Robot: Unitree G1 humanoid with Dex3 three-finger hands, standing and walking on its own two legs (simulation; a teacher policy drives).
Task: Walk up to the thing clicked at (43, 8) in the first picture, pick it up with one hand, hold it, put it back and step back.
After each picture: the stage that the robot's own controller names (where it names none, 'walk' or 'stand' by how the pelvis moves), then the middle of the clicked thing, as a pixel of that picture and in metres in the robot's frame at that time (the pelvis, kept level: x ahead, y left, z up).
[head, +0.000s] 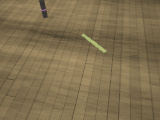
stand; (43, 9) +1.96 +0.57 -0.65
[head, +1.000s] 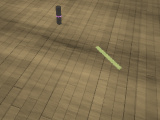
walk; (58, 15) +1.86 +0.27 -0.63
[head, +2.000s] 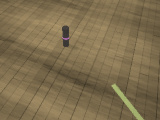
walk; (65, 36) +1.25 +0.16 -0.65
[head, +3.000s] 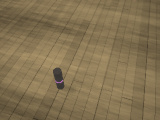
walk; (59, 79) +0.75 +0.21 -0.64
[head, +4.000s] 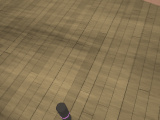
walk; (64, 113) +0.43 +0.22 -0.63
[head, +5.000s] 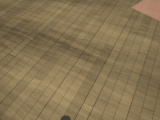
stand; out of the picture +0.38 +0.15 -0.66
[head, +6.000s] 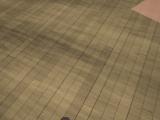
stand; out of the picture +0.37 +0.15 -0.66
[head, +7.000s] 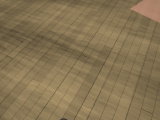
stand; out of the picture +0.36 +0.16 -0.66
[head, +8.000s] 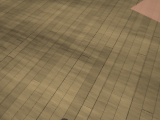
stand; out of the picture +0.36 +0.16 -0.66
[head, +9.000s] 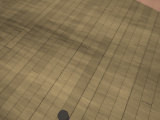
go down; out of the picture +0.37 +0.16 -0.65
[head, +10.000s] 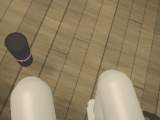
go down; (21, 52) +0.45 +0.21 -0.24
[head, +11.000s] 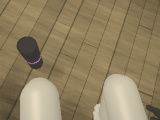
approach; (32, 55) +0.44 +0.21 -0.25
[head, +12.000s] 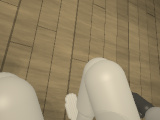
close in; out of the picture +0.42 +0.26 -0.16
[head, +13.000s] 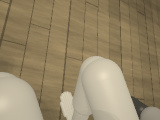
close; out of the picture +0.42 +0.27 -0.16
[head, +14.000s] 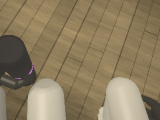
lift; (19, 66) +0.34 +0.22 -0.03
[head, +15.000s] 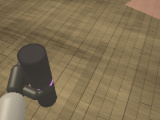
hold; (41, 80) +0.31 +0.15 +0.08
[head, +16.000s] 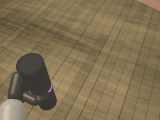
hold; (40, 86) +0.31 +0.16 +0.04
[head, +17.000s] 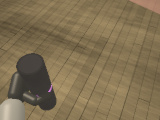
hold; (40, 86) +0.31 +0.16 +0.04
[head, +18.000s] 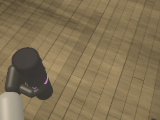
crouch; (36, 78) +0.34 +0.17 -0.01
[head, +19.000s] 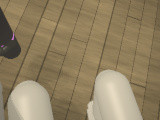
lower; (1, 35) +0.47 +0.22 -0.06
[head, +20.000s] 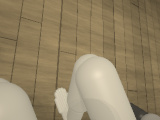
lower; out of the picture +0.45 +0.28 -0.16
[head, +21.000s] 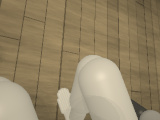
lower; out of the picture +0.44 +0.28 -0.16
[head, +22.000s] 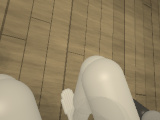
lower; out of the picture +0.42 +0.28 -0.16
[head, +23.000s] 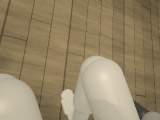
lower; out of the picture +0.42 +0.28 -0.16
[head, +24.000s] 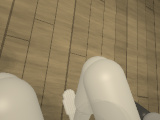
open; out of the picture +0.42 +0.27 -0.16
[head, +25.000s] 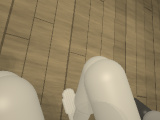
rise; out of the picture +0.41 +0.27 -0.16
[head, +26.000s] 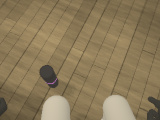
walk; (50, 77) +0.43 +0.20 -0.41
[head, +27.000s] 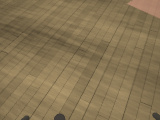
stand; out of the picture +0.38 +0.17 -0.60
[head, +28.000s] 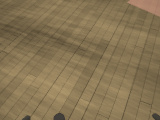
stand; out of the picture +0.38 +0.18 -0.60
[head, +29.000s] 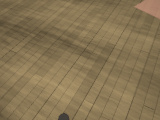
stand; out of the picture +0.38 +0.16 -0.63
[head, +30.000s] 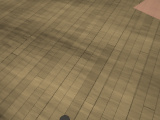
stand; out of the picture +0.38 +0.16 -0.66
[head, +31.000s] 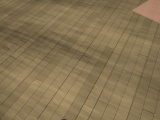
stand; out of the picture +0.37 +0.17 -0.66
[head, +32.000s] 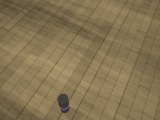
walk; (64, 104) +0.41 +0.13 -0.63
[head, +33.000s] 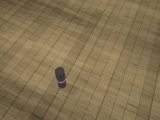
walk; (61, 78) +0.62 +0.18 -0.63
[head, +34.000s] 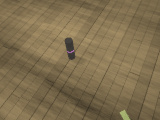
walk; (70, 49) +0.94 +0.19 -0.63
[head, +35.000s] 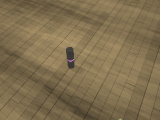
stand; (70, 58) +0.98 +0.15 -0.65
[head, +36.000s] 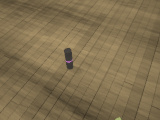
stand; (68, 59) +1.01 +0.16 -0.66
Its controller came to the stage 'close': yes
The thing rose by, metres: 0.68
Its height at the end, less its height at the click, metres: +0.00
